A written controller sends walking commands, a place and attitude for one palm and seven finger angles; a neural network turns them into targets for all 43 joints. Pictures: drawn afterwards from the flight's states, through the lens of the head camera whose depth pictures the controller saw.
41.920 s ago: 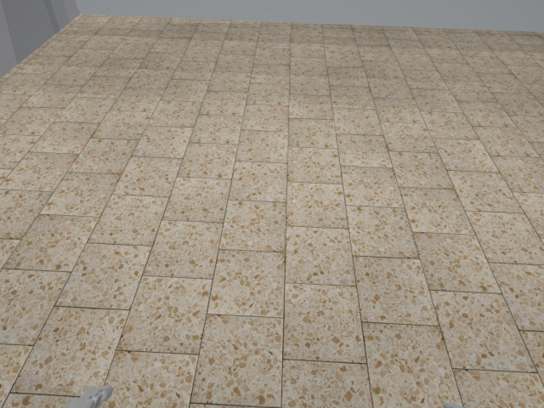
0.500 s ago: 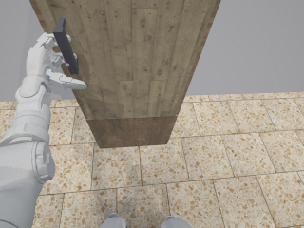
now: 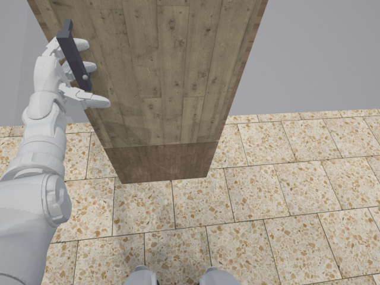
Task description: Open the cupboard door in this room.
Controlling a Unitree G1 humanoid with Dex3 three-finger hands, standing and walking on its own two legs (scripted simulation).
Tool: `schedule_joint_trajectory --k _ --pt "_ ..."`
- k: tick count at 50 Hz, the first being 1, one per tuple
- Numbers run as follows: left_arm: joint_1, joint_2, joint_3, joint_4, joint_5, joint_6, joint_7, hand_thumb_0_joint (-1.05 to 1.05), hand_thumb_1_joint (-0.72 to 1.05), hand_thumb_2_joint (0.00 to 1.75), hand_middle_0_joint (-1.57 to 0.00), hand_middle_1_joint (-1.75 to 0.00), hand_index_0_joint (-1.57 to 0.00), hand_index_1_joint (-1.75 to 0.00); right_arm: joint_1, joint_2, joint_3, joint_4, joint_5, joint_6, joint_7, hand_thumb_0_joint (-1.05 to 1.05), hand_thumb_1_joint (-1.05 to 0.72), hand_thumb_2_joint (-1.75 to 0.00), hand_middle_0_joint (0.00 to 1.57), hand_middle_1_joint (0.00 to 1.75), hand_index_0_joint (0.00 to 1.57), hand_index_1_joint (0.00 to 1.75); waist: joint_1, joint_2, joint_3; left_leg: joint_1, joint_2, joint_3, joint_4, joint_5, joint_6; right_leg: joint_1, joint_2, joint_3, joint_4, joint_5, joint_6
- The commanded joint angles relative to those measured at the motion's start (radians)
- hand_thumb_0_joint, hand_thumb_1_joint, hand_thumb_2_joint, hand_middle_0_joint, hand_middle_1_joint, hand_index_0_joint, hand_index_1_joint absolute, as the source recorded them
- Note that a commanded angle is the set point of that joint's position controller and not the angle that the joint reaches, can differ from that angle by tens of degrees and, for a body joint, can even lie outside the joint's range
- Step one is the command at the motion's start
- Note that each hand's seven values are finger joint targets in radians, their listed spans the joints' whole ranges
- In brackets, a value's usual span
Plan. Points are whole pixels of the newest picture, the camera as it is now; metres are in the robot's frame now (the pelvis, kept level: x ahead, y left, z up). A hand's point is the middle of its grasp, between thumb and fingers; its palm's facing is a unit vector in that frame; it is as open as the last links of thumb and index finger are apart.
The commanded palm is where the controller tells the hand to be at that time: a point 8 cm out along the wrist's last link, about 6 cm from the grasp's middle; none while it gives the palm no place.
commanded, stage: slide the fingers in behind the handle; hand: left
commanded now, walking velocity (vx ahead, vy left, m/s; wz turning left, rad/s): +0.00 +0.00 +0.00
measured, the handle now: (77, 57) +0.56 +0.18 +0.13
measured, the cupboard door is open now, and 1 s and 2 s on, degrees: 0 0 40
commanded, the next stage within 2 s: close the thumb around the handle in 0.08 s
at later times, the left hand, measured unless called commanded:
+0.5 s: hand (86, 78) +0.51 +0.17 +0.11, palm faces +0.01 -1.00 +0.01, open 11.0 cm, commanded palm +0.49 +0.21 +0.12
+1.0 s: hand (91, 77) +0.52 +0.16 +0.11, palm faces +0.01 -1.00 +0.00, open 5.3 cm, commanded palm +0.49 +0.20 +0.12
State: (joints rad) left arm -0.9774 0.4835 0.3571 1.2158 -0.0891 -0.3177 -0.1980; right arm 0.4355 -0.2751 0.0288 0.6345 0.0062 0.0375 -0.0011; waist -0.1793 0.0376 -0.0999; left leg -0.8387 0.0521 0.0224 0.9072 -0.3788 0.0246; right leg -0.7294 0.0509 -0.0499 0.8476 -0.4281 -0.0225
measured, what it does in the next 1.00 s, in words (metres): stands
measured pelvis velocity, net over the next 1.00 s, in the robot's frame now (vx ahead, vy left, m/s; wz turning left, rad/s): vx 0.01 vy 0.00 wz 0.00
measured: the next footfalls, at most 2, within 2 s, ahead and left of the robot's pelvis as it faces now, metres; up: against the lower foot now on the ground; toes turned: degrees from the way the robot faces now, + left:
none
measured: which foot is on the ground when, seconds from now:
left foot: down 0.00-1.00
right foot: down 0.00-1.00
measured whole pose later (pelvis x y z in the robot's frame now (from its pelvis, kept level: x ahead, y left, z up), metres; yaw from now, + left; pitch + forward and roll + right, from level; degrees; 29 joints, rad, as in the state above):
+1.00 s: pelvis +0.01 +0.00 +0.00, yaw +0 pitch +17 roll -3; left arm -0.95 0.44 0.34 1.18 -0.09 -0.32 -0.15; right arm 0.43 -0.27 0.02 0.64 0.00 0.05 0.01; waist -0.17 0.05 -0.11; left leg -0.82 0.05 0.03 0.90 -0.39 0.03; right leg -0.71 0.05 -0.04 0.85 -0.44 -0.02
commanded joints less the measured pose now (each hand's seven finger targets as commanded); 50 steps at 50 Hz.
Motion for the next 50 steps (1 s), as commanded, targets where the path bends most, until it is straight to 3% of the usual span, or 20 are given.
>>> schedule_joint_trajectory --k 1,4,5,9,11,13,16,21,27,31,34,35,36,40,41,44,45,47,49,50 --pt "-0.462 0.244 0.031 -0.224 -0.023 -0.072 0.005 0.00 -0.50 0.30 -0.30 -1.20 -0.30 -1.20 0.147 -0.173 -0.070 -0.051 -0.001 -0.013 -0.015 0.00 -0.90 -0.90 0.20 0.30 0.20 0.30 -0.002 0.073 -0.441 0.419 -0.032 -0.062 -0.060 0.334 0.016 0.077 0.020 0.031 -0.109 0.365 0.012" --pt "-0.498 0.187 -0.018 -0.219 -0.018 -0.071 0.010 0.00 -0.50 0.30 -0.30 -1.20 -0.30 -1.20 0.149 -0.170 -0.071 -0.043 -0.004 -0.015 -0.013 0.00 -0.90 -0.90 0.20 0.30 0.20 0.30 -0.024 0.067 -0.395 0.421 -0.031 -0.069 -0.061 0.310 0.016 0.037 0.022 0.025 -0.115 0.328 0.011" --pt "-0.499 0.223 0.010 -0.214 -0.016 -0.069 0.015 0.00 -0.50 0.30 -0.30 -1.20 -0.30 -1.20 0.150 -0.177 -0.073 -0.040 -0.002 -0.015 -0.014 0.00 -0.90 -0.90 0.20 0.30 0.20 0.30 -0.022 0.054 -0.404 0.416 -0.029 -0.069 -0.062 0.296 0.017 0.037 0.021 0.029 -0.117 0.319 0.015" --pt "-0.492 0.220 0.018 -0.238 -0.025 -0.077 0.015 0.00 -0.50 0.30 -0.30 -1.20 -0.30 -1.20 0.153 -0.175 -0.073 -0.041 -0.005 -0.018 -0.012 0.00 -0.90 -0.90 0.20 0.30 0.20 0.30 -0.009 0.074 -0.437 0.441 -0.031 -0.074 -0.063 0.334 0.014 0.056 0.021 0.023 -0.107 0.341 0.007" --pt "-0.474 0.204 0.007 -0.254 -0.022 -0.082 0.016 0.00 -0.39 0.35 -0.31 -1.21 -0.31 -1.21 0.144 -0.170 -0.074 -0.045 -0.005 -0.017 -0.009 0.00 -0.90 -0.90 0.20 0.30 0.20 0.30 0.000 0.099 -0.462 0.466 -0.029 -0.073 -0.060 0.365 0.010 0.054 0.021 0.022 -0.102 0.363 0.008" --pt "-0.495 0.188 -0.010 -0.253 -0.023 -0.080 0.017 0.00 -0.28 0.40 -0.32 -1.22 -0.32 -1.22 0.143 -0.171 -0.074 -0.040 -0.004 -0.016 -0.008 0.00 -0.90 -0.90 0.20 0.30 0.20 0.30 -0.016 0.085 -0.434 0.462 -0.027 -0.073 -0.060 0.353 0.011 0.036 0.022 0.021 -0.106 0.352 0.011" --pt "-0.487 0.176 -0.015 -0.256 -0.022 -0.080 0.022 0.00 -0.11 0.47 -0.33 -1.24 -0.33 -1.24 0.141 -0.170 -0.075 -0.043 -0.004 -0.014 -0.006 0.00 -0.90 -0.90 0.20 0.30 0.20 0.30 -0.011 0.079 -0.436 0.465 -0.029 -0.075 -0.062 0.361 0.011 0.042 0.023 0.019 -0.105 0.358 0.010" --pt "-0.464 0.180 -0.004 -0.243 -0.020 -0.074 0.027 0.00 0.17 0.59 -0.35 -1.27 -0.35 -1.27 0.136 -0.169 -0.075 -0.047 -0.003 -0.012 -0.007 0.00 -0.90 -0.90 0.20 0.30 0.20 0.30 -0.002 0.071 -0.428 0.457 -0.030 -0.072 -0.063 0.362 0.010 0.048 0.021 0.019 -0.104 0.362 0.009" --pt "-0.477 0.232 0.026 -0.208 -0.012 -0.070 0.031 0.00 0.51 0.73 -0.37 -1.31 -0.37 -1.31 0.141 -0.175 -0.070 -0.047 -0.003 -0.010 -0.011 0.00 -0.90 -0.90 0.20 0.30 0.20 0.30 -0.009 0.041 -0.401 0.408 -0.031 -0.072 -0.066 0.321 0.014 0.057 0.020 0.025 -0.107 0.341 0.011" --pt "-0.485 0.171 -0.022 -0.222 -0.008 -0.078 0.025 0.00 0.73 0.83 -0.39 -1.33 -0.39 -1.33 0.140 -0.167 -0.072 -0.043 -0.006 -0.013 -0.007 0.00 -0.90 -0.90 0.20 0.30 0.20 0.30 -0.012 0.102 -0.435 0.466 -0.028 -0.079 -0.056 0.359 0.007 0.018 0.020 0.019 -0.098 0.341 0.007" --pt "-0.486 0.182 -0.008 -0.212 -0.021 -0.074 0.021 0.00 0.90 0.90 -0.40 -1.35 -0.40 -1.35 0.151 -0.174 -0.074 -0.039 -0.007 -0.011 -0.008 0.00 -0.90 -0.90 0.20 0.30 0.20 0.30 -0.019 0.056 -0.426 0.454 -0.027 -0.083 -0.055 0.362 0.011 0.035 0.023 0.017 -0.100 0.350 0.007" --pt "-0.495 0.195 0.000 -0.233 -0.018 -0.074 0.021 0.00 0.90 0.90 -0.40 -1.35 -0.40 -1.35 0.148 -0.175 -0.076 -0.044 -0.005 -0.011 -0.009 0.00 -0.90 -0.90 0.20 0.30 0.20 0.30 -0.012 0.075 -0.459 0.463 -0.027 -0.078 -0.055 0.368 0.010 0.039 0.022 0.021 -0.097 0.359 0.010" --pt "-0.483 0.167 -0.019 -0.220 -0.024 -0.067 0.019 0.00 0.90 0.90 -0.40 -1.35 -0.40 -1.35 0.144 -0.170 -0.075 -0.043 -0.005 -0.011 -0.008 0.00 -0.90 -0.90 0.20 0.30 0.20 0.30 -0.014 0.076 -0.444 0.459 -0.030 -0.076 -0.057 0.366 0.010 0.042 0.022 0.020 -0.102 0.362 0.009" --pt "-0.501 0.192 -0.003 -0.261 -0.014 -0.080 0.030 0.00 0.90 0.90 -0.40 -1.35 -0.40 -1.35 0.152 -0.170 -0.076 -0.039 -0.007 -0.010 -0.006 0.00 -0.90 -0.90 0.20 0.30 0.20 0.30 -0.007 0.087 -0.470 0.481 -0.026 -0.082 -0.054 0.400 0.008 0.043 0.023 0.018 -0.092 0.379 0.008" --pt "-0.476 0.163 -0.019 -0.268 -0.015 -0.080 0.028 0.00 0.90 0.90 -0.40 -1.35 -0.40 -1.35 0.145 -0.166 -0.078 -0.044 -0.006 -0.010 -0.004 0.00 -0.90 -0.90 0.20 0.30 0.20 0.30 -0.002 0.108 -0.470 0.494 -0.027 -0.080 -0.052 0.405 0.006 0.033 0.024 0.016 -0.094 0.375 0.006" --pt "-0.462 0.233 0.047 -0.241 -0.022 -0.075 0.045 0.00 0.90 0.90 -0.40 -1.35 -0.40 -1.35 0.154 -0.173 -0.073 -0.041 -0.009 -0.005 -0.006 0.00 -0.90 -0.90 0.20 0.30 0.20 0.30 0.006 0.053 -0.434 0.435 -0.030 -0.075 -0.062 0.381 0.010 0.079 0.023 0.018 -0.097 0.381 0.007" --pt "-0.456 0.215 0.029 -0.248 -0.014 -0.075 0.048 0.00 0.90 0.90 -0.40 -1.35 -0.40 -1.35 0.143 -0.169 -0.074 -0.050 -0.004 -0.005 -0.005 0.00 -0.90 -0.90 0.20 0.30 0.20 0.30 0.007 0.074 -0.441 0.443 -0.032 -0.068 -0.064 0.378 0.010 0.071 0.023 0.022 -0.098 0.382 0.009" --pt "-0.457 0.175 -0.004 -0.267 -0.008 -0.079 0.050 0.00 0.90 0.90 -0.40 -1.35 -0.40 -1.35 0.137 -0.164 -0.076 -0.053 -0.006 -0.007 -0.003 0.00 -0.90 -0.90 0.20 0.30 0.20 0.30 0.006 0.084 -0.437 0.450 -0.032 -0.066 -0.063 0.374 0.009 0.067 0.022 0.021 -0.100 0.382 0.009" --pt "-0.451 0.179 0.003 -0.274 -0.011 -0.089 0.052 0.00 0.90 0.90 -0.40 -1.35 -0.40 -1.35 0.142 -0.166 -0.077 -0.051 -0.009 -0.007 -0.002 0.00 -0.90 -0.90 0.20 0.30 0.20 0.30 0.005 0.076 -0.440 0.465 -0.031 -0.072 -0.061 0.386 0.009 0.064 0.023 0.020 -0.099 0.381 0.006" --pt "-0.507 0.174 -0.015 -0.266 -0.007 -0.089 0.055 0.00 0.90 0.90 -0.40 -1.35 -0.40 -1.35 0.140 -0.167 -0.074 -0.043 -0.006 -0.007 -0.004 0.00 -0.90 -0.90 0.20 0.30 0.20 0.30 -0.021 0.059 -0.427 0.451 -0.029 -0.070 -0.059 0.366 0.011 0.049 0.023 0.024 -0.103 0.378 0.013"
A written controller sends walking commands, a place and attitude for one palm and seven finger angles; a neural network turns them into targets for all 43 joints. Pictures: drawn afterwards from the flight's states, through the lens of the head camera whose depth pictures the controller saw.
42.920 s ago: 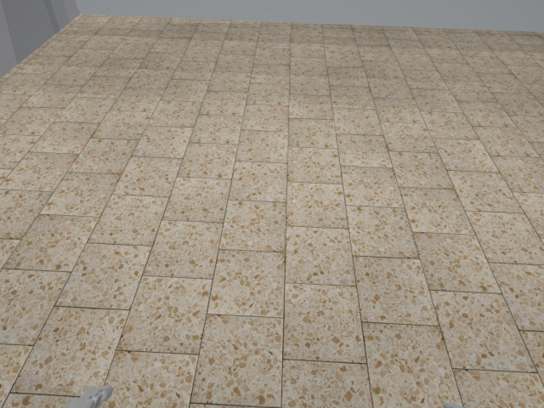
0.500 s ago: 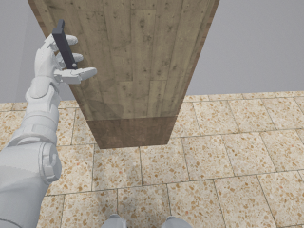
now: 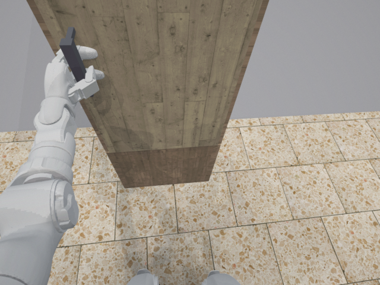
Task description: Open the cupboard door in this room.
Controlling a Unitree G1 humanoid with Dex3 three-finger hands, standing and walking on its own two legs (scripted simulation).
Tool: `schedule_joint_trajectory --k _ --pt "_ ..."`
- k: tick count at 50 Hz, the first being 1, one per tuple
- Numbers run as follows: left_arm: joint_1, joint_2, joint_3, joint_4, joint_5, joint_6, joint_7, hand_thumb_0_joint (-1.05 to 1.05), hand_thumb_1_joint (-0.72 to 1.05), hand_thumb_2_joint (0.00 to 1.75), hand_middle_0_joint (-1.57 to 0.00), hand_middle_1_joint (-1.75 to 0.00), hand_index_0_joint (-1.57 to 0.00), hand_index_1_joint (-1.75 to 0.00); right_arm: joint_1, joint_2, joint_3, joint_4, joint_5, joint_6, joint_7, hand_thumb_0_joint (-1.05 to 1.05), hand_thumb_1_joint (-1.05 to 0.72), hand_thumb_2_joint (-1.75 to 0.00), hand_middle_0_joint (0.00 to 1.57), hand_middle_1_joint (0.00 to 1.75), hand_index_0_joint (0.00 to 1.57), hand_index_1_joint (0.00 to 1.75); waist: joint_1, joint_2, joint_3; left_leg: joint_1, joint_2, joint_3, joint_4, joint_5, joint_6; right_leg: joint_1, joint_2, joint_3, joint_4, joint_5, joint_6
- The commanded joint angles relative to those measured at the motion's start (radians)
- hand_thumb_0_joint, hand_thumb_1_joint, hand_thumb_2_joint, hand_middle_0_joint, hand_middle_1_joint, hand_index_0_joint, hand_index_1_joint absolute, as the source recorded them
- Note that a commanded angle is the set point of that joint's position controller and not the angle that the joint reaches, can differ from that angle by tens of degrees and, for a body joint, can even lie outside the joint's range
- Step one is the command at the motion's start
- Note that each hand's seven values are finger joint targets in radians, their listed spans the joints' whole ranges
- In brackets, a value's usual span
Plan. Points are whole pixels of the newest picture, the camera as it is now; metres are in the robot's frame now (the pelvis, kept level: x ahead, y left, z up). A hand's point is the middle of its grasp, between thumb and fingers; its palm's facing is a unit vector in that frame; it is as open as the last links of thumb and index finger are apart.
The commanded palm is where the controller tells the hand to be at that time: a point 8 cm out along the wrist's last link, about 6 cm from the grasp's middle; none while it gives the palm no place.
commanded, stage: pull the door open along its arc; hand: left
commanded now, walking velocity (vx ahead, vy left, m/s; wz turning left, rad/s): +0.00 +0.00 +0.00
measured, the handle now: (80, 64) +0.55 +0.18 +0.12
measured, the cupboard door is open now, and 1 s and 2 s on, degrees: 0 40 39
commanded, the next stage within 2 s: open thumb and fingers to let go in 1.02 s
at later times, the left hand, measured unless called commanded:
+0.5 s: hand (101, 118) +0.42 +0.13 +0.11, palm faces +0.06 -0.99 +0.08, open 5.7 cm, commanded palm +0.37 +0.18 +0.11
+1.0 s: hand (157, 177) +0.29 +0.03 +0.12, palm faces +0.34 -0.94 +0.00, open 5.7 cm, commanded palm +0.23 +0.07 +0.11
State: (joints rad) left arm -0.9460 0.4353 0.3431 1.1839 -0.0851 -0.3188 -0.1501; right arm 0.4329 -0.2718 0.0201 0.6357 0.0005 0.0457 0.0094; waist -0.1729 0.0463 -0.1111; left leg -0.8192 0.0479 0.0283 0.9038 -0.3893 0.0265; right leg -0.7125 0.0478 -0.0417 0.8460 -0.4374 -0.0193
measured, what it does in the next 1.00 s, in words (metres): stands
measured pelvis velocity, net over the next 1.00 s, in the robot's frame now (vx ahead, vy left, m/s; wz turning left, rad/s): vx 0.00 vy -0.04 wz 0.06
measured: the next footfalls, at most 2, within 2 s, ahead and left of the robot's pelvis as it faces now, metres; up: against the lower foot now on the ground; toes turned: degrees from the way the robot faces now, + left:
none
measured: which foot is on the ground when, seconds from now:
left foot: down 0.00-1.00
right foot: down 0.00-1.00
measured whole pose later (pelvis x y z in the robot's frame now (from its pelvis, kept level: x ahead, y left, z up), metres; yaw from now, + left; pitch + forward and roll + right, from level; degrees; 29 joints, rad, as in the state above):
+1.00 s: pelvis +0.00 -0.04 +0.02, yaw +4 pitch +3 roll +0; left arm 0.05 -0.09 -0.26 0.05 0.05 -0.04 0.55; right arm 0.20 -0.19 0.01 0.55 -0.03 0.06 0.05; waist -0.02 0.05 -0.10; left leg -0.47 0.02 -0.01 0.76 -0.34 -0.02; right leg -0.37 0.03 -0.08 0.75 -0.44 -0.06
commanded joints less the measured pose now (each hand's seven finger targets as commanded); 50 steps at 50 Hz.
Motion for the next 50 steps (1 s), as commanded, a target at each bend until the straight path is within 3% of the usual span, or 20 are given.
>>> schedule_joint_trajectory --k 1,5,6,12,15,20,21,22,23,25,28,30,32,33,34,36,38,39,46,50 --pt "-0.518 0.225 0.008 -0.219 -0.010 -0.086 0.008 0.00 0.90 0.90 -0.40 -1.35 -0.40 -1.35 0.148 -0.169 -0.069 -0.042 -0.002 -0.015 -0.013 0.00 -0.90 -0.90 0.20 0.30 0.20 0.30 -0.015 0.051 -0.413 0.425 -0.026 -0.078 -0.059 0.366 0.007 0.040 0.027 0.014 -0.101 0.376 0.007" --pt "-0.429 0.223 0.024 -0.274 -0.021 -0.103 -0.005 0.00 0.90 0.90 -0.40 -1.35 -0.40 -1.35 0.135 -0.166 -0.072 -0.059 -0.001 -0.018 -0.010 0.00 -0.90 -0.90 0.20 0.30 0.20 0.30 0.021 0.066 -0.489 0.459 -0.031 -0.066 -0.059 0.426 0.007 0.099 0.025 0.018 -0.092 0.445 0.004" --pt "-0.405 0.208 0.009 -0.288 -0.025 -0.104 -0.012 0.00 0.90 0.90 -0.40 -1.35 -0.40 -1.35 0.127 -0.164 -0.072 -0.064 0.002 -0.015 -0.009 0.00 -0.90 -0.90 0.20 0.30 0.20 0.30 0.026 0.083 -0.487 0.466 -0.031 -0.065 -0.061 0.430 0.004 0.100 0.025 0.016 -0.093 0.446 0.002" --pt "-0.188 0.161 0.007 -0.424 -0.071 -0.088 -0.028 0.00 0.90 0.90 -0.40 -1.35 -0.40 -1.35 0.082 -0.154 -0.076 -0.112 0.015 -0.009 -0.003 0.00 -0.90 -0.90 0.20 0.30 0.20 0.30 0.076 0.031 -0.479 0.456 -0.039 -0.039 -0.085 0.462 0.011 0.209 0.027 0.017 -0.105 0.541 0.003" --pt "-0.013 0.111 -0.014 -0.509 -0.091 -0.068 -0.027 0.00 0.90 0.90 -0.40 -1.35 -0.40 -1.35 0.045 -0.145 -0.077 -0.141 0.026 -0.010 0.000 0.00 -0.90 -0.90 0.20 0.30 0.20 0.30 0.104 0.019 -0.445 0.469 -0.041 -0.025 -0.101 0.481 0.013 0.239 0.025 0.013 -0.116 0.574 0.003" --pt "0.182 0.023 -0.073 -0.708 -0.117 -0.039 -0.010 0.00 0.90 0.90 -0.40 -1.35 -0.40 -1.35 -0.020 -0.128 -0.077 -0.179 0.038 -0.025 0.003 0.00 -0.90 -0.90 0.20 0.30 0.20 0.30 0.128 0.000 -0.374 0.469 -0.044 -0.010 -0.134 0.469 0.015 0.285 0.015 0.013 -0.135 0.599 0.006" --pt "0.221 -0.004 -0.095 -0.719 -0.117 -0.026 -0.004 0.00 0.90 0.90 -0.40 -1.35 -0.40 -1.35 -0.034 -0.124 -0.075 -0.182 0.038 -0.027 0.003 0.00 -0.90 -0.90 0.20 0.30 0.20 0.30 0.124 -0.019 -0.336 0.458 -0.046 -0.007 -0.136 0.448 0.018 0.281 0.014 0.013 -0.143 0.596 0.010" --pt "0.190 -0.049 0.041 -0.772 -0.189 0.000 0.143 0.00 0.90 0.90 -0.40 -1.35 -0.40 -1.35 -0.075 -0.090 -0.070 -0.183 0.034 -0.039 0.004 0.00 -0.90 -0.90 0.20 0.30 0.20 0.30 0.206 -0.046 -0.309 0.405 -0.051 0.000 -0.152 0.410 0.006 0.296 0.016 -0.002 -0.163 0.536 0.011" --pt "0.213 -0.142 -0.057 -0.809 -0.158 0.017 0.219 0.00 0.90 0.90 -0.40 -1.35 -0.40 -1.35 -0.090 -0.089 -0.067 -0.183 0.029 -0.053 0.010 0.00 -0.90 -0.90 0.20 0.30 0.20 0.30 0.163 -0.031 -0.275 0.417 -0.050 -0.002 -0.166 0.382 -0.001 0.285 0.017 -0.010 -0.164 0.502 0.012" --pt "0.311 -0.196 -0.083 -0.831 -0.123 0.037 0.313 0.00 0.90 0.90 -0.40 -1.35 -0.40 -1.35 -0.103 -0.089 -0.069 -0.179 0.021 -0.068 0.021 0.00 -0.90 -0.90 0.20 0.30 0.20 0.30 0.162 -0.074 -0.238 0.414 -0.048 -0.010 -0.169 0.358 -0.004 0.262 0.014 -0.018 -0.168 0.457 0.012" --pt "0.344 -0.290 -0.167 -0.955 -0.041 0.054 0.458 0.00 0.90 0.90 -0.40 -1.35 -0.40 -1.35 -0.139 -0.075 -0.071 -0.183 -0.006 -0.073 0.035 0.00 -0.90 -0.90 0.20 0.30 0.20 0.30 0.162 -0.063 -0.282 0.441 -0.047 -0.008 -0.164 0.374 -0.004 0.272 0.001 -0.016 -0.150 0.463 0.011" --pt "0.386 -0.343 -0.235 -1.001 0.037 0.078 0.548 0.00 0.90 0.90 -0.40 -1.35 -0.40 -1.35 -0.163 -0.065 -0.071 -0.188 -0.020 -0.069 0.043 0.00 -0.90 -0.90 0.20 0.30 0.20 0.30 0.161 -0.051 -0.284 0.449 -0.046 -0.008 -0.162 0.363 -0.002 0.264 -0.007 -0.013 -0.148 0.438 0.009" --pt "0.384 -0.418 -0.306 -1.054 0.087 0.111 0.630 0.00 0.90 0.90 -0.40 -1.35 -0.40 -1.35 -0.199 -0.056 -0.070 -0.192 -0.030 -0.060 0.048 0.00 -0.90 -0.90 0.20 0.30 0.20 0.30 0.155 -0.043 -0.282 0.462 -0.043 -0.016 -0.163 0.342 -0.006 0.254 -0.013 -0.017 -0.150 0.393 0.004" --pt "0.401 -0.453 -0.343 -1.072 0.108 0.132 0.659 0.00 0.90 0.90 -0.40 -1.35 -0.40 -1.35 -0.210 -0.054 -0.068 -0.195 -0.033 -0.056 0.049 0.00 -0.90 -0.90 0.20 0.30 0.20 0.30 0.151 -0.052 -0.273 0.463 -0.042 -0.019 -0.167 0.330 -0.007 0.257 -0.015 -0.019 -0.156 0.378 0.002" --pt "0.420 -0.477 -0.366 -1.069 0.117 0.152 0.682 0.00 0.90 0.90 -0.40 -1.35 -0.40 -1.35 -0.214 -0.056 -0.071 -0.198 -0.038 -0.050 0.044 0.00 -0.90 -0.90 0.20 0.30 0.20 0.30 0.136 -0.113 -0.252 0.460 -0.039 -0.026 -0.171 0.306 -0.004 0.258 -0.014 -0.021 -0.171 0.358 0.006" --pt "0.424 -0.528 -0.432 -1.138 0.124 0.176 0.700 0.00 0.90 0.90 -0.40 -1.35 -0.40 -1.35 -0.245 -0.052 -0.068 -0.211 -0.038 -0.041 0.035 0.00 -0.90 -0.90 0.20 0.30 0.20 0.30 0.126 -0.118 -0.249 0.473 -0.039 -0.023 -0.180 0.286 -0.005 0.273 -0.022 -0.011 -0.189 0.350 0.005" --pt "0.480 -0.576 -0.489 -1.191 0.130 0.189 0.702 0.00 0.90 0.90 -0.40 -1.35 -0.40 -1.35 -0.268 -0.041 -0.068 -0.220 -0.037 -0.035 0.028 0.00 -0.90 -0.90 0.20 0.30 0.20 0.30 0.133 -0.121 -0.246 0.490 -0.039 -0.021 -0.184 0.295 -0.007 0.300 -0.027 -0.008 -0.199 0.371 0.002" --pt "0.509 -0.587 -0.511 -1.200 0.134 0.194 0.701 0.00 0.90 0.90 -0.40 -1.35 -0.40 -1.35 -0.270 -0.041 -0.068 -0.223 -0.038 -0.032 0.024 0.00 -0.90 -0.90 0.20 0.30 0.20 0.30 0.128 -0.152 -0.240 0.493 -0.039 -0.025 -0.185 0.291 -0.004 0.307 -0.029 -0.007 -0.208 0.376 0.005" --pt "0.732 -0.676 -0.653 -1.367 0.168 0.204 0.703 0.00 0.90 0.90 -0.40 -1.35 -0.40 -1.35 -0.334 -0.003 -0.051 -0.246 -0.033 -0.031 0.027 0.00 -0.90 -0.90 0.20 0.30 0.20 0.30 0.145 -0.103 -0.174 0.512 -0.045 -0.032 -0.193 0.270 -0.006 0.341 -0.054 0.007 -0.239 0.390 0.003" --pt "0.936 -0.664 -0.659 -1.478 0.144 0.224 0.695 0.00 0.90 0.90 -0.40 -1.35 -0.40 -1.35 -0.373 0.015 -0.041 -0.264 -0.027 -0.035 0.031 0.00 -0.90 -0.90 0.20 0.30 0.20 0.30 0.176 -0.086 -0.160 0.525 -0.051 -0.031 -0.197 0.259 -0.009 0.383 -0.065 0.019 -0.272 0.393 0.003"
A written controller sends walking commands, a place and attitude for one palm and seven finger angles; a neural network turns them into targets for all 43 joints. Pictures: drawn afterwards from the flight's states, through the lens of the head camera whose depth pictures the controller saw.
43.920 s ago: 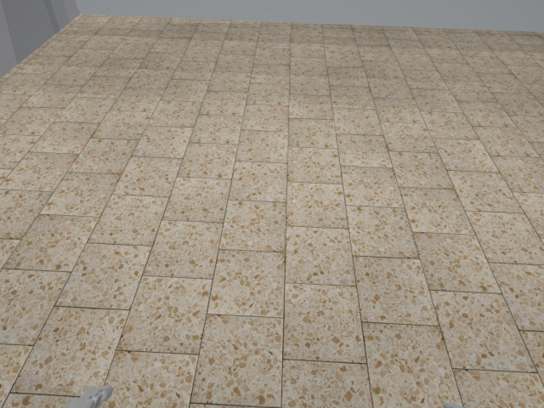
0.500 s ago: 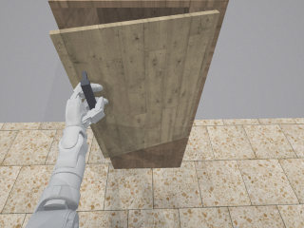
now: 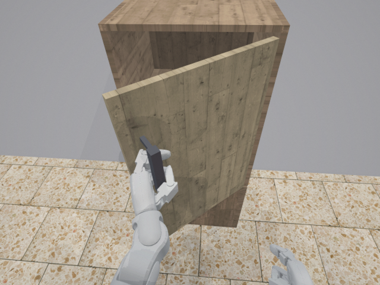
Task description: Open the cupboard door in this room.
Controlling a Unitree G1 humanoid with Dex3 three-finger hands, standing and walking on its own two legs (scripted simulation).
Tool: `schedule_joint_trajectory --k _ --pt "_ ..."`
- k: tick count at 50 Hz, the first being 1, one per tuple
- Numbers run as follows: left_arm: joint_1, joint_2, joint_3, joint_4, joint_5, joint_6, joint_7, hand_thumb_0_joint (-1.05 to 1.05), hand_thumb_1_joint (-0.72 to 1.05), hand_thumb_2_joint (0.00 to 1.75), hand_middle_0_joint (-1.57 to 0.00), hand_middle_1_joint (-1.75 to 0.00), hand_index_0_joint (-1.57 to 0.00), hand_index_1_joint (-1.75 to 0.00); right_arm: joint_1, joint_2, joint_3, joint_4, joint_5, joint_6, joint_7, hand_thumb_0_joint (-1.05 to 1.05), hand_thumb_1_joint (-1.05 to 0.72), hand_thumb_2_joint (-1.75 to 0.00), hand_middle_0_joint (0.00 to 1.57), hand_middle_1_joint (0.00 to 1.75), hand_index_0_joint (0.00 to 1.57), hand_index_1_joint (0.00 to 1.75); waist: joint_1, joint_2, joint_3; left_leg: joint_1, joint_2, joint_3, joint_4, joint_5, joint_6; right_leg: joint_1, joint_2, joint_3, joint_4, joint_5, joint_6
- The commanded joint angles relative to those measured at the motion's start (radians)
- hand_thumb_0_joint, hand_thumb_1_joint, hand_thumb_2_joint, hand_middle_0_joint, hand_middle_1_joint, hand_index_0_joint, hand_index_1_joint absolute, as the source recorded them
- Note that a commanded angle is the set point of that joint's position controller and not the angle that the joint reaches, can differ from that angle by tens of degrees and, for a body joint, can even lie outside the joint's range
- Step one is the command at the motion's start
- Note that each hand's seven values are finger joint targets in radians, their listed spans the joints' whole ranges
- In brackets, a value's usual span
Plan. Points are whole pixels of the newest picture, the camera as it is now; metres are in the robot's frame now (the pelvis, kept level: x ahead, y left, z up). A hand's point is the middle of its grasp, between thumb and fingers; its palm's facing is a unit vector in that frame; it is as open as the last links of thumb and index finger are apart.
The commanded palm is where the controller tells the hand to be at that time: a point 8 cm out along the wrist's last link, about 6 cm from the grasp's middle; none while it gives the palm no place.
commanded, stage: pull the door open along its arc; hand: left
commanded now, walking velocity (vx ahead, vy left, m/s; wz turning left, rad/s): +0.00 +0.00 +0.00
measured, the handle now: (153, 165) +0.34 +0.09 +0.10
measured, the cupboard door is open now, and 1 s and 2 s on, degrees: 40 39 44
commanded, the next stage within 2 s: open thumb and fingers to let go in 0.02 s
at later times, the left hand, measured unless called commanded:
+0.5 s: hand (165, 187) +0.29 +0.06 +0.10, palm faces +0.32 -0.95 -0.01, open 9.5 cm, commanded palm +0.24 +0.09 +0.10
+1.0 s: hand (171, 188) +0.29 +0.05 +0.10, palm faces +0.24 -0.97 -0.01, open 15.1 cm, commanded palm +0.24 +0.08 +0.10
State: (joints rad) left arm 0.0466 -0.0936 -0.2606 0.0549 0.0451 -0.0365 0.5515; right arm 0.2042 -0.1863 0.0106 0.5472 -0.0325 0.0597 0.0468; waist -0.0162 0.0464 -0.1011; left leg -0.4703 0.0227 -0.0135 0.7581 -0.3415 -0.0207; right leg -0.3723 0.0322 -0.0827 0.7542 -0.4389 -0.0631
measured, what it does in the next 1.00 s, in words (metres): stands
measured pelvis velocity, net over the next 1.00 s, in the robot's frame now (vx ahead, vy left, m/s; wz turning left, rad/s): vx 0.00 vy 0.01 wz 0.01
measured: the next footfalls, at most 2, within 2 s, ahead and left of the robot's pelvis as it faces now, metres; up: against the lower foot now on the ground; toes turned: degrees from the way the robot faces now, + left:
none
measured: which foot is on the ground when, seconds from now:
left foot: down 0.00-1.00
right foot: down 0.00-1.00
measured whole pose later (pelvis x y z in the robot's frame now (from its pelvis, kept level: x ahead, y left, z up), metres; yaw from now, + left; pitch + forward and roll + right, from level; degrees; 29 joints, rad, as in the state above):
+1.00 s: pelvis +0.00 +0.01 +0.00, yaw +0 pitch +2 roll +0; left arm 0.06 -0.07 -0.32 -0.01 0.03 0.02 0.54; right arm 0.17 -0.18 0.02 0.57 -0.03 0.07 0.04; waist -0.01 0.06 -0.08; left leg -0.46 0.01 -0.02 0.77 -0.35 -0.01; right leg -0.35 0.02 -0.08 0.76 -0.44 -0.05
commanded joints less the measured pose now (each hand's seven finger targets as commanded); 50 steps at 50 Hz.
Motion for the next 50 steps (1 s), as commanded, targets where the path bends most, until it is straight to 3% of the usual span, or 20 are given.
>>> schedule_joint_trajectory --k 1,4,6,7,8,10,14,18,21,26,28,30,37,39,43,46,50 --pt "-0.049 -0.126 -0.054 -0.369 0.007 -0.052 -0.007 0.00 0.90 0.90 -0.40 -1.35 -0.40 -1.35 -0.150 -0.071 -0.026 -0.176 0.005 -0.047 -0.008 0.00 -0.90 -0.90 0.20 0.30 0.20 0.30 0.019 -0.092 -0.158 0.171 -0.029 0.012 -0.051 0.205 0.037 0.049 -0.053 0.067 -0.189 0.394 0.048" --pt "-0.128 -0.105 -0.020 -0.317 -0.008 -0.035 0.016 0.00 0.90 0.90 -0.40 -1.35 -0.40 -1.35 -0.185 -0.069 -0.015 -0.158 0.001 -0.049 -0.024 0.00 -0.90 -0.90 0.20 0.30 0.20 0.30 0.008 -0.147 -0.047 0.151 -0.039 0.004 -0.040 0.132 0.038 -0.007 -0.066 0.101 -0.263 0.258 0.060" --pt "-0.275 -0.071 0.026 -0.279 -0.019 -0.037 0.040 0.00 0.90 0.90 -0.40 -1.35 -0.40 -1.35 -0.213 -0.072 -0.006 -0.131 -0.004 -0.049 -0.035 0.00 -0.90 -0.90 0.20 0.30 0.20 0.30 -0.007 -0.175 -0.006 0.137 -0.046 -0.005 -0.037 0.081 0.039 -0.045 -0.082 0.132 -0.302 0.143 0.066" --pt "-0.263 -0.072 0.046 -0.257 -0.025 -0.035 0.046 0.00 0.83 0.87 -0.40 -1.34 -0.40 -1.34 -0.224 -0.068 -0.009 -0.125 -0.007 -0.049 -0.040 0.00 -0.90 -0.90 0.20 0.30 0.20 0.30 0.012 -0.177 -0.019 0.133 -0.049 -0.005 -0.035 0.074 0.037 -0.037 -0.086 0.147 -0.312 0.119 0.067" --pt "-0.260 -0.063 0.058 -0.243 -0.029 -0.036 0.048 0.00 0.76 0.84 -0.39 -1.34 -0.39 -1.34 -0.231 -0.066 -0.006 -0.121 -0.009 -0.049 -0.043 0.00 -0.90 -0.90 0.20 0.30 0.20 0.30 0.014 -0.190 -0.016 0.127 -0.051 -0.008 -0.035 0.074 0.036 -0.032 -0.094 0.162 -0.323 0.116 0.070" --pt "-0.245 -0.071 0.051 -0.239 -0.017 -0.037 0.044 0.00 0.62 0.78 -0.38 -1.32 -0.38 -1.32 -0.228 -0.064 -0.011 -0.119 -0.010 -0.045 -0.042 0.00 -0.90 -0.90 0.20 0.30 0.20 0.30 0.029 -0.164 -0.068 0.142 -0.052 -0.007 -0.049 0.105 0.037 -0.002 -0.093 0.151 -0.295 0.172 0.063" --pt "-0.179 -0.094 0.029 -0.227 -0.001 -0.044 0.023 0.00 0.34 0.66 -0.36 -1.29 -0.36 -1.29 -0.180 -0.066 -0.019 -0.122 -0.012 -0.045 -0.035 0.00 -0.90 -0.90 0.20 0.30 0.20 0.30 0.030 -0.156 -0.138 0.161 -0.045 -0.003 -0.059 0.181 0.036 0.044 -0.082 0.108 -0.226 0.377 0.066" --pt "-0.151 -0.115 -0.013 -0.294 0.005 -0.056 -0.003 0.00 0.06 0.54 -0.34 -1.26 -0.34 -1.26 -0.155 -0.073 -0.026 -0.138 -0.007 -0.038 -0.029 0.00 -0.90 -0.90 0.20 0.30 0.20 0.30 0.014 -0.140 -0.170 0.176 -0.039 0.005 -0.059 0.229 0.038 0.068 -0.076 0.089 -0.184 0.512 0.069" --pt "-0.114 -0.123 -0.047 -0.334 0.011 -0.060 -0.021 0.00 -0.15 0.45 -0.32 -1.24 -0.32 -1.24 -0.146 -0.078 -0.028 -0.153 -0.003 -0.037 -0.026 0.00 -0.90 -0.90 0.20 0.30 0.20 0.30 0.004 -0.126 -0.165 0.180 -0.035 0.003 -0.054 0.248 0.041 0.058 -0.070 0.075 -0.164 0.547 0.067" --pt "-0.138 -0.140 -0.086 -0.361 0.012 -0.065 -0.026 0.00 -0.50 0.30 -0.30 -1.20 -0.30 -1.20 -0.145 -0.083 -0.027 -0.159 0.002 -0.045 -0.029 0.00 -0.90 -0.90 0.20 0.30 0.20 0.30 -0.013 -0.135 -0.135 0.183 -0.032 -0.006 -0.043 0.230 0.044 0.014 -0.061 0.064 -0.162 0.476 0.063" --pt "-0.140 -0.144 -0.085 -0.342 0.005 -0.064 -0.023 0.00 -0.50 0.30 -0.30 -1.20 -0.30 -1.20 -0.152 -0.083 -0.024 -0.160 0.004 -0.051 -0.030 0.00 -0.90 -0.90 0.20 0.30 0.20 0.30 -0.013 -0.146 -0.114 0.175 -0.034 -0.009 -0.038 0.202 0.045 -0.011 -0.059 0.062 -0.170 0.420 0.062" --pt "-0.135 -0.135 -0.073 -0.340 0.008 -0.063 -0.018 0.00 -0.50 0.30 -0.28 -1.10 -0.28 -1.10 -0.154 -0.083 -0.027 -0.157 0.004 -0.051 -0.031 0.00 -0.90 -0.90 0.20 0.30 0.20 0.30 0.000 -0.125 -0.127 0.180 -0.032 -0.009 -0.045 0.204 0.043 -0.007 -0.055 0.057 -0.166 0.388 0.054" --pt "-0.158 -0.179 -0.101 -0.317 0.019 -0.035 0.004 0.00 -0.50 0.30 -0.22 -0.75 -0.22 -0.75 -0.153 -0.079 -0.028 -0.156 0.004 -0.052 -0.021 0.00 -0.90 -0.90 0.20 0.30 0.20 0.30 0.006 -0.106 -0.166 0.186 -0.025 -0.012 -0.042 0.234 0.040 -0.014 -0.037 0.030 -0.132 0.374 0.039" --pt "-0.134 -0.174 -0.089 -0.309 0.012 -0.022 0.005 0.00 -0.50 0.30 -0.21 -0.65 -0.21 -0.65 -0.156 -0.080 -0.028 -0.159 0.006 -0.049 -0.019 0.00 -0.90 -0.90 0.20 0.30 0.20 0.30 0.016 -0.108 -0.156 0.182 -0.023 -0.013 -0.047 0.231 0.038 -0.008 -0.034 0.024 -0.137 0.363 0.035" --pt "-0.176 -0.164 -0.074 -0.307 0.005 -0.015 0.015 0.00 -0.50 0.30 -0.18 -0.45 -0.18 -0.45 -0.170 -0.078 -0.024 -0.155 0.004 -0.047 -0.021 0.00 -0.90 -0.90 0.20 0.30 0.20 0.30 0.011 -0.132 -0.138 0.174 -0.025 -0.010 -0.045 0.204 0.038 -0.020 -0.039 0.035 -0.157 0.326 0.040" --pt "-0.177 -0.174 -0.076 -0.294 0.002 -0.007 0.020 0.00 -0.50 0.30 -0.15 -0.30 -0.15 -0.30 -0.184 -0.074 -0.021 -0.151 0.003 -0.043 -0.019 0.00 -0.90 -0.90 0.20 0.30 0.20 0.30 0.017 -0.108 -0.121 0.174 -0.025 -0.008 -0.047 0.196 0.036 -0.027 -0.037 0.030 -0.161 0.294 0.034" --pt "-0.192 -0.170 -0.063 -0.282 0.008 -0.002 0.029 0.00 -0.50 0.30 -0.15 -0.30 -0.15 -0.30 -0.194 -0.072 -0.021 -0.144 0.001 -0.044 -0.017 0.00 -0.90 -0.90 0.20 0.30 0.20 0.30 0.018 -0.114 -0.120 0.179 -0.025 -0.008 -0.044 0.184 0.036 -0.039 -0.036 0.033 -0.170 0.253 0.032"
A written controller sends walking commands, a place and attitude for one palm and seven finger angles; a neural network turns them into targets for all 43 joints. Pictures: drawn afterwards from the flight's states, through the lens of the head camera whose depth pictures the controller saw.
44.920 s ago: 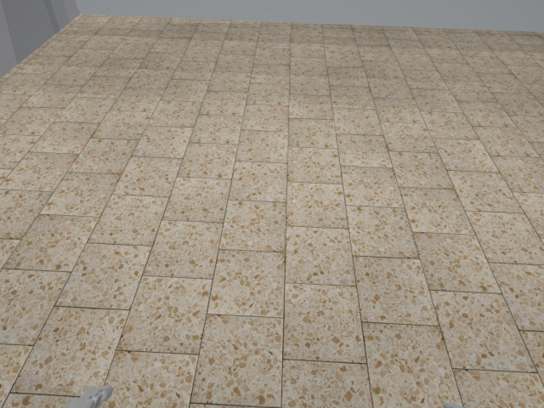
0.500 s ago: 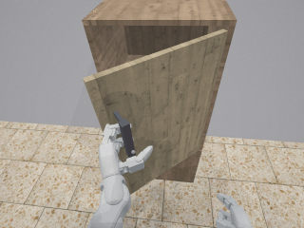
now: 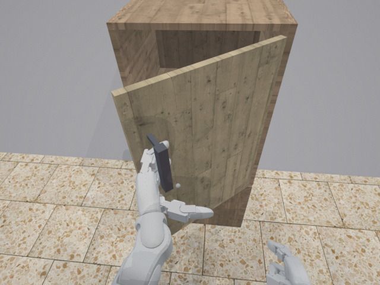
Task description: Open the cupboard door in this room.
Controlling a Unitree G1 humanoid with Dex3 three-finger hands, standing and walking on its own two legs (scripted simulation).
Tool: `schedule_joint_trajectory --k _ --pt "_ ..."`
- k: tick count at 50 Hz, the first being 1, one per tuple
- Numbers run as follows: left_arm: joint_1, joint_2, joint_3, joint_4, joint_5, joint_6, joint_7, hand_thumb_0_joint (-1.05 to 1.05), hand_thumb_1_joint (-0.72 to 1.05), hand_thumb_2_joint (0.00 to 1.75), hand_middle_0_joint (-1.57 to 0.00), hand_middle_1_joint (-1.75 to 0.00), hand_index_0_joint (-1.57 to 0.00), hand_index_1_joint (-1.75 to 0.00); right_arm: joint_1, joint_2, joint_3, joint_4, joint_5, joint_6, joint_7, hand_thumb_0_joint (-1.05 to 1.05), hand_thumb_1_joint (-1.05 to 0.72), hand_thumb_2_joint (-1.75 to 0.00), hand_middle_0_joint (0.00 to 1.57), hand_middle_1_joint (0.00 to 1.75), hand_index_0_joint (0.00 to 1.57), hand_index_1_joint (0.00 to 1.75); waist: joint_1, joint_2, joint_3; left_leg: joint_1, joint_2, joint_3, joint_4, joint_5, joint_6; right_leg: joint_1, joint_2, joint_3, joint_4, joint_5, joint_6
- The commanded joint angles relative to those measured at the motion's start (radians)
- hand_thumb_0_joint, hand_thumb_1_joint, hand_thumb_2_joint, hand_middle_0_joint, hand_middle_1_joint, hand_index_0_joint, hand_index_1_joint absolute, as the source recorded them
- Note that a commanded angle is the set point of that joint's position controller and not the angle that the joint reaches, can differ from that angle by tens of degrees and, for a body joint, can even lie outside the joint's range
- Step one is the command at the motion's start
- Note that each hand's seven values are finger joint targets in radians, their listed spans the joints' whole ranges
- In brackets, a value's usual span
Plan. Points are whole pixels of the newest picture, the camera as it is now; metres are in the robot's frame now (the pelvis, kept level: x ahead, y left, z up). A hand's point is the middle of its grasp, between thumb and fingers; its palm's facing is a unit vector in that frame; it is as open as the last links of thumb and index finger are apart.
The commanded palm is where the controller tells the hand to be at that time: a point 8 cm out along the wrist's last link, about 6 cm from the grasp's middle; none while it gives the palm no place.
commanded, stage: slide the hand sideways off the handle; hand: left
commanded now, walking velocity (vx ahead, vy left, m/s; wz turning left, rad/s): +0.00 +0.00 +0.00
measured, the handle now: (159, 163) +0.34 +0.09 +0.11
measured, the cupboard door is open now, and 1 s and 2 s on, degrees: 39 44 44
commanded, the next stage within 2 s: draw the hand back to the body in 1.24 s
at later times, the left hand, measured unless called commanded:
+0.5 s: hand (183, 206) +0.25 +0.03 +0.10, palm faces -0.18 -0.98 +0.00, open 16.2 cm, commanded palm +0.22 +0.10 +0.10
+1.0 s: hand (149, 226) +0.21 +0.08 +0.10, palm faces -0.08 -1.00 -0.02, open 16.2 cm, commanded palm +0.18 +0.15 +0.10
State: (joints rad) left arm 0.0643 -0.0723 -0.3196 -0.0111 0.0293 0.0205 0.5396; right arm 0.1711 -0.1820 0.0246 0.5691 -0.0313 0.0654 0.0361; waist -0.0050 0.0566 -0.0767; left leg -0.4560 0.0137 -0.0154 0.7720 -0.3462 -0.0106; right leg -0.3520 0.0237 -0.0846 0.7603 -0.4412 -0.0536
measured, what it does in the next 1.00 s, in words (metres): stands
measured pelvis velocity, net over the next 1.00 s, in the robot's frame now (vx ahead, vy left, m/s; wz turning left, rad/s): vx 0.01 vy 0.00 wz -0.02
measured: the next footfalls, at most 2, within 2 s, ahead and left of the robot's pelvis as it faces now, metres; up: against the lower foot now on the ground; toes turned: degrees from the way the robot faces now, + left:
none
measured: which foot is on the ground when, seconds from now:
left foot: down 0.00-1.00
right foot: down 0.00-1.00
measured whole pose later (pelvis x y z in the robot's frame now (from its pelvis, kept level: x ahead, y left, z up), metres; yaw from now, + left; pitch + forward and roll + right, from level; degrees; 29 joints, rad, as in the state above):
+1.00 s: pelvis +0.01 +0.00 -0.01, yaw -1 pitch +4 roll +0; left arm 0.53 0.12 -0.17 -0.34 -0.10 -0.18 -0.02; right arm 0.25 -0.22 0.03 0.41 0.01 -0.01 0.01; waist 0.01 0.05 -0.08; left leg -0.50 0.01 0.01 0.81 -0.38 -0.01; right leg -0.41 0.02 -0.06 0.82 -0.48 -0.05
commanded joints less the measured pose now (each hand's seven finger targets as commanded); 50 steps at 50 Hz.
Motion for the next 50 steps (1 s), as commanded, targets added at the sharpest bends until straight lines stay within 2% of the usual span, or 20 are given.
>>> schedule_joint_trajectory --k 1,2,3,4,5,6,8,9,11,13,18,19,21,23,29,32,36,41,46,50 --pt "-0.237 -0.206 -0.015 -0.215 0.023 -0.058 0.043 0.00 -0.50 0.30 -0.15 -0.30 -0.15 -0.30 -0.164 -0.076 -0.034 -0.164 -0.001 -0.050 -0.005 0.00 -0.90 -0.90 0.20 0.30 0.20 0.30 0.004 -0.105 -0.136 0.159 -0.017 -0.007 -0.059 0.173 0.024 -0.073 -0.027 0.032 -0.176 0.227 0.021" --pt "-0.259 -0.207 -0.015 -0.192 0.023 -0.057 0.046 0.00 -0.50 0.30 -0.15 -0.30 -0.15 -0.30 -0.167 -0.075 -0.032 -0.160 -0.001 -0.052 -0.005 0.00 -0.90 -0.90 0.20 0.30 0.20 0.30 0.000 -0.120 -0.117 0.153 -0.018 -0.010 -0.057 0.154 0.025 -0.089 -0.027 0.034 -0.185 0.192 0.022" --pt "-0.272 -0.082 -0.213 -0.219 0.111 -0.113 -0.170 0.00 -0.50 0.30 -0.15 -0.30 -0.15 -0.30 -0.080 -0.122 -0.035 -0.151 0.002 -0.040 0.007 0.00 -0.90 -0.90 0.20 0.30 0.20 0.30 -0.102 -0.162 -0.044 0.182 -0.029 -0.014 -0.080 0.174 0.047 -0.125 -0.025 0.074 -0.171 0.286 0.030" --pt "-0.336 -0.021 -0.147 -0.278 0.067 -0.169 -0.289 0.00 -0.50 0.30 -0.15 -0.30 -0.15 -0.30 -0.059 -0.118 -0.049 -0.177 0.016 -0.039 0.000 0.00 -0.90 -0.90 0.20 0.30 0.20 0.30 -0.073 -0.124 -0.140 0.184 -0.026 -0.016 -0.075 0.202 0.052 -0.085 -0.027 0.068 -0.136 0.345 0.022" --pt "-0.301 0.009 -0.132 -0.262 0.048 -0.207 -0.360 0.00 -0.50 0.30 -0.15 -0.30 -0.15 -0.30 -0.060 -0.112 -0.044 -0.188 0.019 -0.046 -0.010 0.00 -0.90 -0.90 0.20 0.30 0.20 0.30 -0.051 -0.104 -0.181 0.186 -0.030 -0.012 -0.068 0.227 0.056 -0.057 -0.029 0.070 -0.112 0.400 0.021" --pt "-0.307 0.021 -0.130 -0.289 0.028 -0.233 -0.418 0.00 -0.50 0.30 -0.15 -0.30 -0.15 -0.30 -0.061 -0.109 -0.040 -0.201 0.024 -0.052 -0.016 0.00 -0.90 -0.90 0.20 0.30 0.20 0.30 -0.050 -0.068 -0.217 0.199 -0.030 -0.010 -0.064 0.233 0.056 -0.051 -0.031 0.070 -0.104 0.415 0.020" --pt "-0.310 0.015 -0.129 -0.279 -0.031 -0.260 -0.519 0.00 -0.50 0.30 -0.15 -0.30 -0.15 -0.30 -0.057 -0.103 -0.031 -0.220 0.036 -0.071 -0.025 0.00 -0.90 -0.90 0.20 0.30 0.20 0.30 -0.063 -0.069 -0.207 0.200 -0.032 -0.014 -0.061 0.191 0.057 -0.072 -0.027 0.066 -0.115 0.362 0.024" --pt "-0.287 -0.001 -0.121 -0.259 -0.066 -0.257 -0.538 0.00 -0.50 0.30 -0.15 -0.30 -0.15 -0.30 -0.056 -0.104 -0.025 -0.228 0.043 -0.079 -0.028 0.00 -0.90 -0.90 0.20 0.30 0.20 0.30 -0.062 -0.083 -0.181 0.192 -0.028 -0.022 -0.070 0.153 0.054 -0.084 -0.020 0.056 -0.125 0.302 0.023" --pt "-0.288 -0.001 -0.062 -0.226 -0.120 -0.246 -0.524 0.00 -0.50 0.30 -0.15 -0.30 -0.15 -0.30 -0.077 -0.106 -0.019 -0.235 0.050 -0.096 -0.039 0.00 -0.90 -0.90 0.20 0.30 0.20 0.30 -0.052 -0.123 -0.133 0.157 -0.028 -0.028 -0.088 0.057 0.046 -0.110 -0.016 0.053 -0.161 0.165 0.030" --pt "-0.252 0.005 -0.014 -0.214 -0.139 -0.231 -0.483 0.00 -0.50 0.30 -0.15 -0.30 -0.15 -0.30 -0.094 -0.110 -0.018 -0.241 0.052 -0.107 -0.043 0.00 -0.90 -0.90 0.20 0.30 0.20 0.30 -0.034 -0.160 -0.108 0.145 -0.025 -0.029 -0.106 0.012 0.042 -0.118 -0.013 0.050 -0.183 0.082 0.033" --pt "-0.212 0.080 0.078 -0.195 -0.091 -0.215 -0.390 0.00 -0.50 0.30 -0.15 -0.30 -0.15 -0.30 -0.094 -0.108 -0.014 -0.237 0.041 -0.106 -0.035 0.00 -0.90 -0.90 0.20 0.30 0.20 0.30 0.004 -0.174 -0.098 0.128 -0.026 -0.012 -0.125 0.010 0.041 -0.100 -0.018 0.058 -0.185 0.050 0.032" --pt "-0.190 0.106 0.093 -0.201 -0.077 -0.217 -0.383 0.00 -0.50 0.30 -0.15 -0.30 -0.15 -0.30 -0.093 -0.111 -0.014 -0.237 0.040 -0.101 -0.032 0.00 -0.90 -0.90 0.20 0.30 0.20 0.30 0.017 -0.152 -0.107 0.127 -0.027 -0.009 -0.127 0.024 0.041 -0.081 -0.019 0.061 -0.181 0.065 0.027" --pt "-0.170 0.098 0.083 -0.225 -0.063 -0.220 -0.381 0.00 -0.50 0.30 -0.15 -0.30 -0.15 -0.30 -0.093 -0.103 -0.011 -0.246 0.039 -0.098 -0.025 0.00 -0.90 -0.90 0.20 0.30 0.20 0.30 0.016 -0.109 -0.101 0.136 -0.024 -0.001 -0.128 0.037 0.040 -0.085 -0.017 0.058 -0.172 0.090 0.025" --pt "-0.135 0.095 0.079 -0.257 -0.064 -0.222 -0.387 0.00 -0.50 0.30 -0.15 -0.30 -0.15 -0.30 -0.094 -0.101 -0.011 -0.256 0.040 -0.094 -0.021 0.00 -0.90 -0.90 0.20 0.30 0.20 0.30 0.018 -0.070 -0.100 0.141 -0.022 0.006 -0.130 0.037 0.037 -0.085 -0.015 0.057 -0.172 0.094 0.022" --pt "0.033 0.170 0.178 -0.305 -0.102 -0.209 -0.416 0.00 -0.50 0.30 -0.15 -0.30 -0.15 -0.30 -0.097 -0.105 -0.011 -0.276 0.040 -0.085 -0.029 0.00 -0.90 -0.90 0.20 0.30 0.20 0.30 0.036 -0.146 -0.094 0.117 -0.022 0.023 -0.124 0.069 0.039 -0.030 -0.019 0.081 -0.201 0.143 0.032" --pt "0.073 0.158 0.170 -0.355 -0.111 -0.209 -0.432 0.00 -0.50 0.30 -0.15 -0.30 -0.15 -0.30 -0.094 -0.104 -0.010 -0.285 0.042 -0.084 -0.030 0.00 -0.90 -0.90 0.20 0.30 0.20 0.30 0.024 -0.123 -0.069 0.118 -0.023 0.027 -0.119 0.079 0.038 -0.044 -0.018 0.081 -0.192 0.175 0.036" --pt "0.168 0.163 0.171 -0.429 -0.113 -0.223 -0.449 0.00 -0.50 0.30 -0.15 -0.30 -0.15 -0.30 -0.071 -0.106 -0.016 -0.296 0.041 -0.094 -0.026 0.00 -0.90 -0.90 0.20 0.30 0.20 0.30 0.019 -0.083 -0.092 0.131 -0.021 0.026 -0.103 0.126 0.039 -0.050 -0.012 0.065 -0.154 0.260 0.035" --pt "0.312 0.189 0.182 -0.501 -0.122 -0.250 -0.492 0.00 -0.50 0.30 -0.15 -0.30 -0.15 -0.30 -0.035 -0.116 -0.025 -0.315 0.042 -0.109 -0.023 0.00 -0.90 -0.90 0.20 0.30 0.20 0.30 0.010 -0.118 -0.110 0.110 -0.020 0.021 -0.071 0.173 0.043 -0.050 -0.011 0.061 -0.115 0.365 0.044" --pt "0.357 0.213 0.184 -0.570 -0.128 -0.279 -0.538 0.00 -0.50 0.30 -0.15 -0.30 -0.15 -0.30 -0.008 -0.119 -0.031 -0.325 0.043 -0.130 -0.029 0.00 -0.90 -0.90 0.20 0.30 0.20 0.30 -0.003 -0.078 -0.126 0.099 -0.025 0.015 -0.035 0.194 0.045 -0.074 -0.013 0.064 -0.081 0.411 0.049" --pt "0.484 0.240 0.227 -0.580 -0.161 -0.291 -0.582 0.00 -0.50 0.30 -0.15 -0.30 -0.15 -0.30 0.006 -0.123 -0.035 -0.335 0.048 -0.146 -0.035 0.00 -0.90 -0.90 0.20 0.30 0.20 0.30 0.006 -0.125 -0.128 0.059 -0.028 0.011 -0.012 0.194 0.044 -0.060 -0.022 0.074 -0.071 0.474 0.064"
